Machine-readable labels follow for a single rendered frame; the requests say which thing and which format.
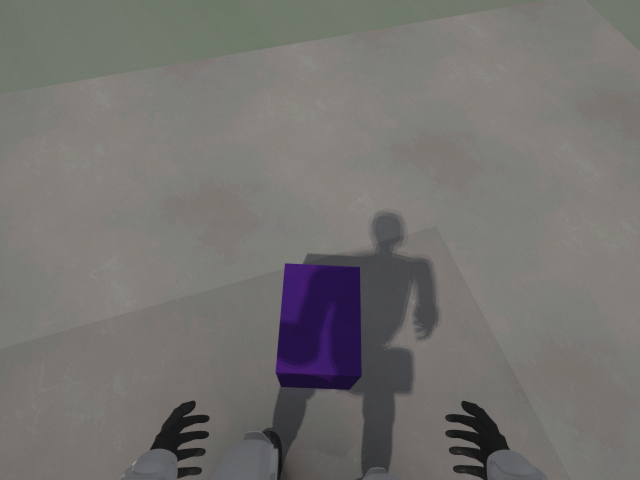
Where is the left robot forearm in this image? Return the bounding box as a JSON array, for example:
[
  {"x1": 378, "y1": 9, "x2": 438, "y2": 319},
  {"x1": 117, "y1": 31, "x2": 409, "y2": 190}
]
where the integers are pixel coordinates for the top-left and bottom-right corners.
[{"x1": 120, "y1": 449, "x2": 178, "y2": 480}]

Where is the left robot hand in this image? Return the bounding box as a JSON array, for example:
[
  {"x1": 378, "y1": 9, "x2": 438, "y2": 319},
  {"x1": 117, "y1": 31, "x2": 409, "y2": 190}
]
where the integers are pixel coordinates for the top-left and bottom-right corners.
[{"x1": 150, "y1": 401, "x2": 209, "y2": 479}]

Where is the robot left shin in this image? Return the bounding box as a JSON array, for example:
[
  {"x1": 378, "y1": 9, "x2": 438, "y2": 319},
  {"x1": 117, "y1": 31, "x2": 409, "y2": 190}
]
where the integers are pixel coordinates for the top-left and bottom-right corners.
[{"x1": 243, "y1": 431, "x2": 272, "y2": 445}]

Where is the right robot hand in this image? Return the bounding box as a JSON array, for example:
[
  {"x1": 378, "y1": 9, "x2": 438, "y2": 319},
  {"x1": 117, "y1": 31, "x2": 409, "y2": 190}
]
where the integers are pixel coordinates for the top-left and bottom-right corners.
[{"x1": 445, "y1": 401, "x2": 510, "y2": 480}]

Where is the right robot forearm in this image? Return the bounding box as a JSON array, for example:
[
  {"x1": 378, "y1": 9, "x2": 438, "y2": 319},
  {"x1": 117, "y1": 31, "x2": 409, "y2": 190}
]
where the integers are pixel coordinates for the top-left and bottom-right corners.
[{"x1": 487, "y1": 450, "x2": 548, "y2": 480}]

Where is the carton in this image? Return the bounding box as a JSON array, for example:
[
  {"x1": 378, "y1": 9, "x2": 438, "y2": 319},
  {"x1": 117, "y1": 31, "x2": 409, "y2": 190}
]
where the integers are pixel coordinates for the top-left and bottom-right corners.
[{"x1": 276, "y1": 263, "x2": 362, "y2": 390}]

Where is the left robot thigh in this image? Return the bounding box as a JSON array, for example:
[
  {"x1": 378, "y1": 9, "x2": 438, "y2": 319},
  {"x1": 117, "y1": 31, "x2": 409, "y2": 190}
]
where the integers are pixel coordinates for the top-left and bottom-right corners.
[{"x1": 211, "y1": 439, "x2": 278, "y2": 480}]

